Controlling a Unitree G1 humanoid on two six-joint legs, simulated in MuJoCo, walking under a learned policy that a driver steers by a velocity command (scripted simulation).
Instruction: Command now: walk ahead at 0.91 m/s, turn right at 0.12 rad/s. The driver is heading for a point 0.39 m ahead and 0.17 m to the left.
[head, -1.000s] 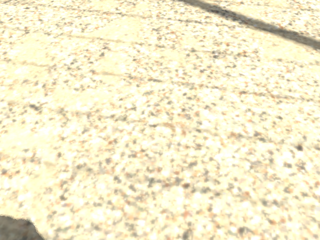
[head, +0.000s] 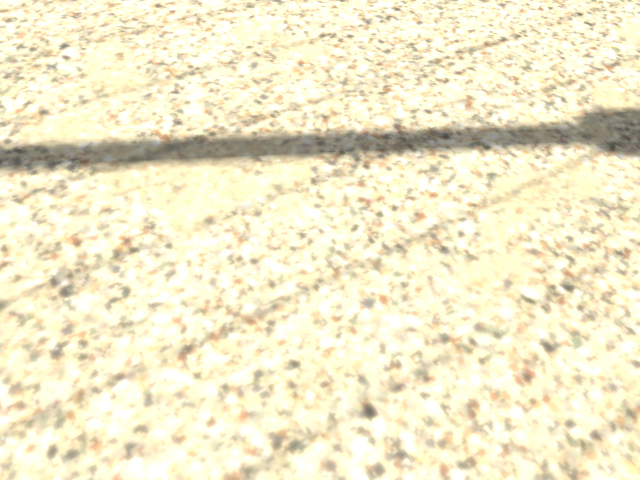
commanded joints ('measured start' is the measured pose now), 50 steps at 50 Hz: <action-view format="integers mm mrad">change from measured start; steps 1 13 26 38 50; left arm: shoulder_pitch -273 178 148 199 12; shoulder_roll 12 81 166 44 128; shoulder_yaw -17 33 51 9 34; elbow -146 44 153 133 123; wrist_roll -10 5 -82 -59 -26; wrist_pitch -26 -48 -96 21 35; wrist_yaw -12 68 92 98 104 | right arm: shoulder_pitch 3 -180 -383 -425 -323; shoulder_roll -114 -113 -70 -115 -63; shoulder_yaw -15 -8 9 6 17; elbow -37 -95 -212 -199 -128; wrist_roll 3 19 8 -13 -7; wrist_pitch -21 5 -14 17 50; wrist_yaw -4 -3 50 8 -15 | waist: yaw -18 187 41 147 48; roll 195 6 -20 116 -3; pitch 135 -37 18 -126 3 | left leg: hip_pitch -36 -734 -296 -299 -476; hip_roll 173 117 -23 247 53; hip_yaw -136 -38 96 -201 -80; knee -177 1057 316 101 136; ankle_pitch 338 65 488 897 -149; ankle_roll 73 76 -3 235 12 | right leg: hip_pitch -63 792 547 324 525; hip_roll -1 -349 -174 -60 -143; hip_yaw -126 421 -161 27 87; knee -166 -701 -655 127 -479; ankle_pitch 75 -428 685 -339 -22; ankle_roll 2 -138 -73 122 -13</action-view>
